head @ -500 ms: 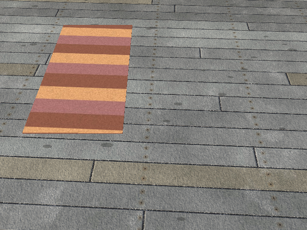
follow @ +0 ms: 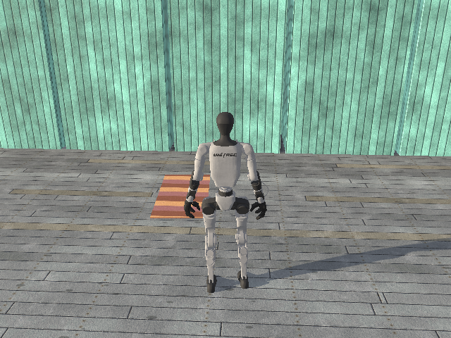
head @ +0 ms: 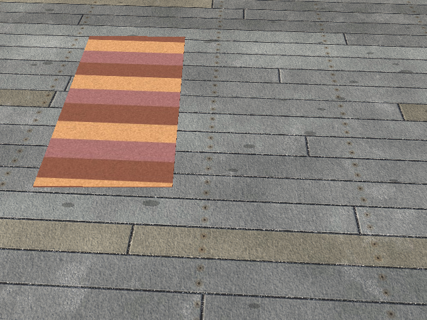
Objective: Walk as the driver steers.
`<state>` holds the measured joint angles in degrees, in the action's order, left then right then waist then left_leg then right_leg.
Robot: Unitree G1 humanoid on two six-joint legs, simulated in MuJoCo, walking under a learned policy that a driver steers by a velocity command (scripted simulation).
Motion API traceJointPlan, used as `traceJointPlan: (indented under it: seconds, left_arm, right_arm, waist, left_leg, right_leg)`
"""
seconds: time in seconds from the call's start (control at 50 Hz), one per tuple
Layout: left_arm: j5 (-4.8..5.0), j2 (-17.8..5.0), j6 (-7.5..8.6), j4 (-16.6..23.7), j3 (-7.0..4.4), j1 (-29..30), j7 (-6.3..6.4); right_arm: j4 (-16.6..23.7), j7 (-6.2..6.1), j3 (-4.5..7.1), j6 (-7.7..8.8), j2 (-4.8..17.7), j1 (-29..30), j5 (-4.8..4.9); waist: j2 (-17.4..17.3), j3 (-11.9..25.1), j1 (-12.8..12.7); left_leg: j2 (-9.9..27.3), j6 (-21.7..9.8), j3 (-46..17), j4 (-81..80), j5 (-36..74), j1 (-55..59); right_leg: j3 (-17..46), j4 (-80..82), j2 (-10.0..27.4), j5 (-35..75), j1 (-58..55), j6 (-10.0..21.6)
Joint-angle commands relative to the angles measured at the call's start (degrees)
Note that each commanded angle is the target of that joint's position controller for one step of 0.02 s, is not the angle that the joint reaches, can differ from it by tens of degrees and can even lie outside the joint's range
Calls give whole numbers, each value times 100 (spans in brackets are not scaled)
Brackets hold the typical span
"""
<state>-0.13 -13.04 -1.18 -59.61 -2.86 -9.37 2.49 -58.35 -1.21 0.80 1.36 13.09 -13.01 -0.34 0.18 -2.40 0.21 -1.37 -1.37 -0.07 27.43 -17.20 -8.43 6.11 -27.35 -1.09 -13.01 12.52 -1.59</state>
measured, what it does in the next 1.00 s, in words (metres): stands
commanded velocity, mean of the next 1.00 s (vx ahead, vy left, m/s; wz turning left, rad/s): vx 0.03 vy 0.00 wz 0.00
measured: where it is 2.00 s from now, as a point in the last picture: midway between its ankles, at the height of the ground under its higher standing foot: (239, 295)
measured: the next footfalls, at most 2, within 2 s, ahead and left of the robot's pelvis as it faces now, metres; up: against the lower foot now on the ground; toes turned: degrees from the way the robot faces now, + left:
right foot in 1.12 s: +0.12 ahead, -0.14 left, +0.00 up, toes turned -2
left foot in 1.60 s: +0.50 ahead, +0.08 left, +0.00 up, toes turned +2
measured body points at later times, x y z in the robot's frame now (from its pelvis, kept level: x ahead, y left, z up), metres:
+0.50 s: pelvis +0.00 +0.01 +0.00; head +0.01 +0.01 +0.45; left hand +0.03 +0.26 -0.15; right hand +0.02 -0.24 -0.15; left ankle -0.03 +0.10 -0.74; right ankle +0.02 -0.14 -0.74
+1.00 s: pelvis +0.03 -0.01 +0.00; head +0.03 -0.01 +0.45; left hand +0.06 +0.25 -0.14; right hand -0.01 -0.26 -0.15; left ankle -0.03 +0.10 -0.74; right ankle +0.01 -0.12 -0.70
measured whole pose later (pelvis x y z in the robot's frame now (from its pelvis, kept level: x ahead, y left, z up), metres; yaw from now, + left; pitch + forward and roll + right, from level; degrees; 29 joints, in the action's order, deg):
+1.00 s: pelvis +0.03 -0.01 +0.00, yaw +0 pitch +0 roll +0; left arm 1.4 -12.3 2.6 -63.7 -1.5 -14.7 1.4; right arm -60.6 -1.8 2.0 2.5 13.0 -22.6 0.9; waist -1.1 1.0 1.7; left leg -1.3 -2.9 -0.2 23.7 -18.4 -5.9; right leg -0.7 -46.6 0.7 -25.2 20.3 1.9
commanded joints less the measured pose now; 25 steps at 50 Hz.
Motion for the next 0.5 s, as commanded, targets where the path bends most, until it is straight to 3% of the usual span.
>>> traceJointPlan:
  seconds: [0.02,0.5]
  left_arm:
    - [1,-601,54,86,-85,-6,23]
    - [16,-491,68,-374,44,-329,60]
  right_arm:
    - [122,-21,99,45,619,-163,2]
    - [-142,-20,23,29,452,-629,16]
  waist:
    - [-42,64,-5]
    - [-42,-20,-5]
  left_leg:
    - [330,-74,-319,-675,603,-475]
    - [286,-119,-308,-736,761,-434]
  right_leg:
    - [74,292,159,955,-322,181]
    - [-19,363,162,889,-190,130]
Velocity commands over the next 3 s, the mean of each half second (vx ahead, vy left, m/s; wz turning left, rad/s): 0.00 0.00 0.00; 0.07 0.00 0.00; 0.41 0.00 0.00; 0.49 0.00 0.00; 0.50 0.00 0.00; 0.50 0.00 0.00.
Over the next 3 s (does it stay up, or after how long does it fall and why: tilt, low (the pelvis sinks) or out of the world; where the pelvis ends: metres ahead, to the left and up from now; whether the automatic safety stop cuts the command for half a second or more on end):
stays up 1.10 -0.01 0.01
